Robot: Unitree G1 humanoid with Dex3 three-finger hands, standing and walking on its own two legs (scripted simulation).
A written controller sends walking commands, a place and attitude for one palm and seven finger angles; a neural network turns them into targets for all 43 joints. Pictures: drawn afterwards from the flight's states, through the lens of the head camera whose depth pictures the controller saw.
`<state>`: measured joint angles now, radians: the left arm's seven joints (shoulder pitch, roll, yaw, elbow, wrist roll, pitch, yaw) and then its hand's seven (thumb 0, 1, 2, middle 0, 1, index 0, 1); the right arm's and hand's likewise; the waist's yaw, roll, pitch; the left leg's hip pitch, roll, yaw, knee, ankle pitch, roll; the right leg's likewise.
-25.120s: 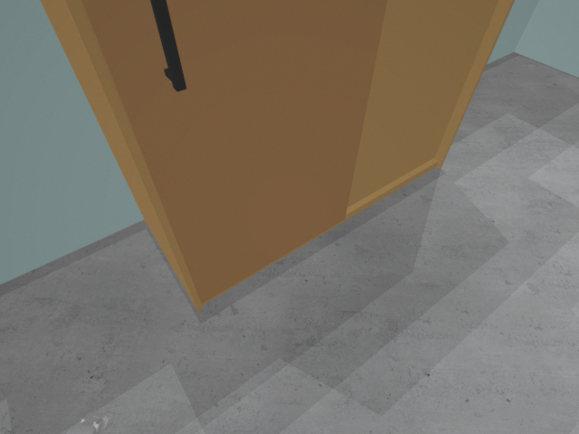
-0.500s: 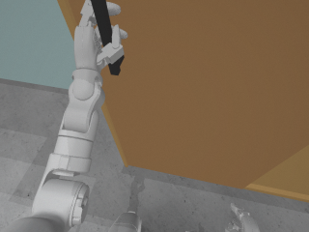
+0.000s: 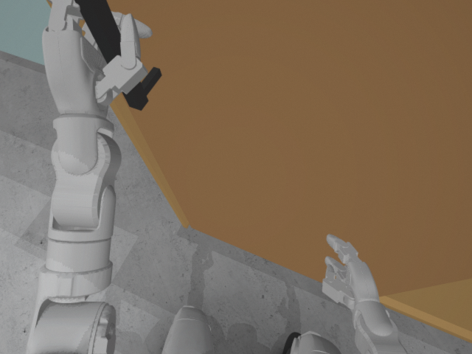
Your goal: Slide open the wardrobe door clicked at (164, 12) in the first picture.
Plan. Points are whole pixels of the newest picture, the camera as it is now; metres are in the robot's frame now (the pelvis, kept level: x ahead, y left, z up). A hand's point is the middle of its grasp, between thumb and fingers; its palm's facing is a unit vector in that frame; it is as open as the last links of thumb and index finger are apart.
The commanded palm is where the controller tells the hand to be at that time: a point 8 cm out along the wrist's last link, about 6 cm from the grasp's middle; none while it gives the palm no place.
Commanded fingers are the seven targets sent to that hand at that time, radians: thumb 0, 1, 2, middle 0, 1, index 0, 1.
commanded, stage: step sideways, sliding the door along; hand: left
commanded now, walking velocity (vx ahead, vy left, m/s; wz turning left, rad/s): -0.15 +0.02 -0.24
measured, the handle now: (120, 26) +0.40 +0.23 +0.25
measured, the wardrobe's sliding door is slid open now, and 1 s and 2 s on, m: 0.03 0.30 0.56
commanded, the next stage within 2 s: none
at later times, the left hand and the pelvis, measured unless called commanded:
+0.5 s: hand (227, 88) +0.35 +0.10 +0.24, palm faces +0.30 -0.95 -0.04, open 6.2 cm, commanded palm +0.31 +0.08 +0.23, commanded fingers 0.00 0.90 0.90 -0.45 -1.40 -0.45 -1.40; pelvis +0.05 -0.08 +0.01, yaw -3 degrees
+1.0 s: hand (393, 149) +0.31 -0.06 +0.24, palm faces -0.06 -1.00 -0.03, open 5.9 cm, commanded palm +0.30 -0.04 +0.22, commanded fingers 0.00 0.90 0.90 -0.45 -1.40 -0.45 -1.40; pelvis -0.03 -0.14 +0.02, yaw -11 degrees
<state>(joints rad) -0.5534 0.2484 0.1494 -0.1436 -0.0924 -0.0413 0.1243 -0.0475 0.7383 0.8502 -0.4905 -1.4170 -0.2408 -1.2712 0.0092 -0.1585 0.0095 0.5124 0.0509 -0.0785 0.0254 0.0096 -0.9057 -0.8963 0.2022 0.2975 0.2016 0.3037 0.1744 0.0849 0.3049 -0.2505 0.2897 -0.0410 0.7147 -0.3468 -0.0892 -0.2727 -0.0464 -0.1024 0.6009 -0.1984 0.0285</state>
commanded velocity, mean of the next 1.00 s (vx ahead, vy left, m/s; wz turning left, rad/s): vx -0.19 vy -0.24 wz -0.17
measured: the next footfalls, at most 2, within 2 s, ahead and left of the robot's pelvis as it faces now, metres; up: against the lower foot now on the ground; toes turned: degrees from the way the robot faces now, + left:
left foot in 0.16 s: +0.05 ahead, +0.12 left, +0.01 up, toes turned +7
right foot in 0.52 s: +0.13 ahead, -0.21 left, +0.01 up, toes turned -9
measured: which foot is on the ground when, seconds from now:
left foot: down 0.00-0.00, up 0.02-0.14, down 0.16-0.52, up 0.54-0.72, down 0.74-1.00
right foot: down 0.00-0.14, up 0.16-0.50, down 0.52-0.72, up 0.74-1.00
